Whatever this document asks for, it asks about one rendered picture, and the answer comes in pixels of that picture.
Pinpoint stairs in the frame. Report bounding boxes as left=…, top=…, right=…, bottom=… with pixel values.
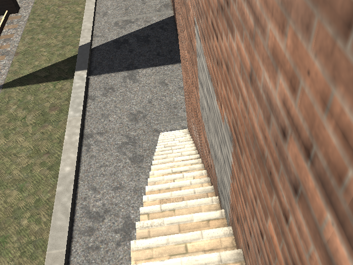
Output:
left=131, top=129, right=245, bottom=265

